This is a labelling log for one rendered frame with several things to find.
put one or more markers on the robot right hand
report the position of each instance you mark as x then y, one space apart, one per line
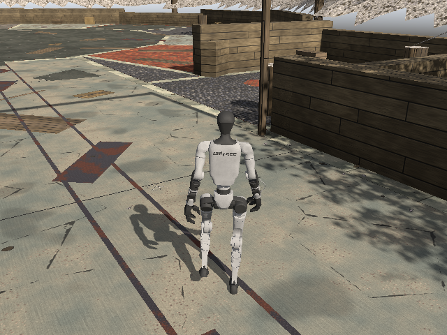
251 201

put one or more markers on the left robot upper arm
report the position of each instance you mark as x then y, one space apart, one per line
200 159

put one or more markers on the right robot upper arm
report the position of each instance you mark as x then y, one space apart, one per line
246 149

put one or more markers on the humanoid robot torso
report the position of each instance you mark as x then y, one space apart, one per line
224 163

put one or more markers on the robot left hand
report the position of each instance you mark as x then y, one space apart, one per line
188 214

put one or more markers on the robot left shin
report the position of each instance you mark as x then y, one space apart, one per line
204 244

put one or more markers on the robot right forearm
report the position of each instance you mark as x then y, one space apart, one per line
255 188

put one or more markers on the robot left forearm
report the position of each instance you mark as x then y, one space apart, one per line
193 190

